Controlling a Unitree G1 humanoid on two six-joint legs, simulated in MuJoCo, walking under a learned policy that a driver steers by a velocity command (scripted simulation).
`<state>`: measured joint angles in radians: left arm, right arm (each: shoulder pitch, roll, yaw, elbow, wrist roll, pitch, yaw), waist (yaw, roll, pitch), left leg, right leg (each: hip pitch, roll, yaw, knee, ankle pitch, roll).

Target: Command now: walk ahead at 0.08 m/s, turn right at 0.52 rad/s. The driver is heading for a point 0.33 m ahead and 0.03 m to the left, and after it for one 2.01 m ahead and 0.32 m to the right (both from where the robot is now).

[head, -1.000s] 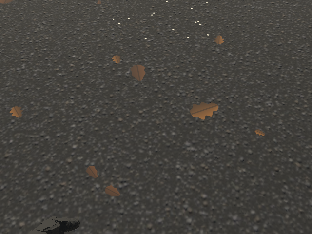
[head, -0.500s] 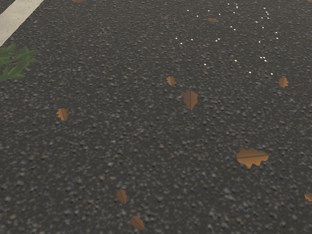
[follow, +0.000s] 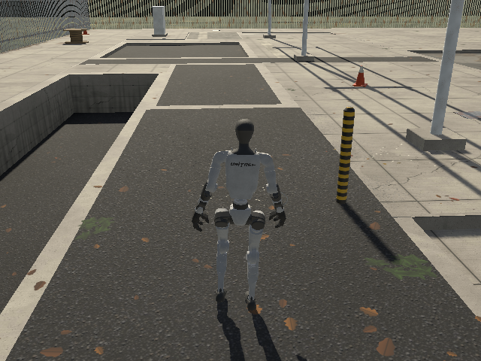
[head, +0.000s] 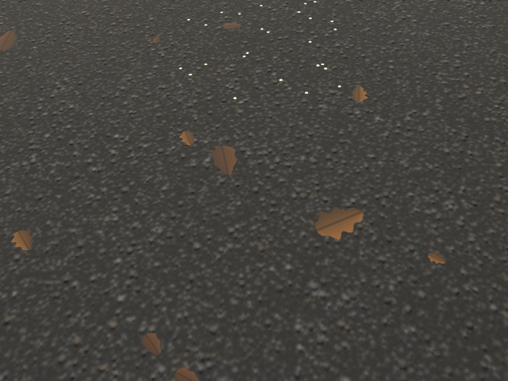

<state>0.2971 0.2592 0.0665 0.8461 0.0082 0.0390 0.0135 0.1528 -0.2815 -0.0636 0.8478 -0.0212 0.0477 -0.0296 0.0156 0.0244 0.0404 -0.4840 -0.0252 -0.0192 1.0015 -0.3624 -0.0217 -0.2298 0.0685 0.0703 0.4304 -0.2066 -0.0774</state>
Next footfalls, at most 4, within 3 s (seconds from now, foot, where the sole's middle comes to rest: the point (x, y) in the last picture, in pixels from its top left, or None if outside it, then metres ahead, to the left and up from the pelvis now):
0.28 left None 0.09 0.12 -0.78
0.62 right None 0.05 -0.09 -0.78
0.96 left None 0.20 0.12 -0.78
1.50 right None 0.30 -0.03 -0.78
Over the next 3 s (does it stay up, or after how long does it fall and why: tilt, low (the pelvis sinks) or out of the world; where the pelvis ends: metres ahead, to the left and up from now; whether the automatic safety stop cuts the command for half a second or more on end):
stays up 0.22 0.11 0.00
